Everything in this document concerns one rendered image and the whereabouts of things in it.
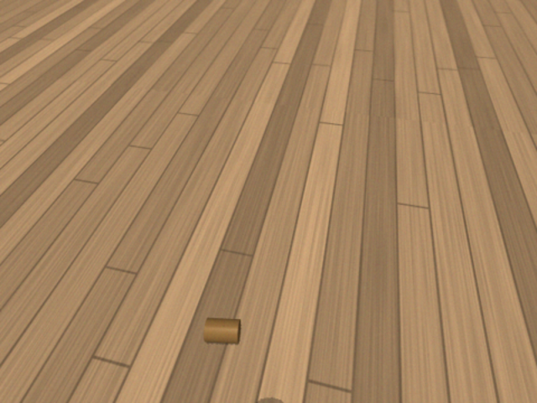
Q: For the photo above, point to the can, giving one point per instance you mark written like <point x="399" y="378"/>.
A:
<point x="221" y="330"/>

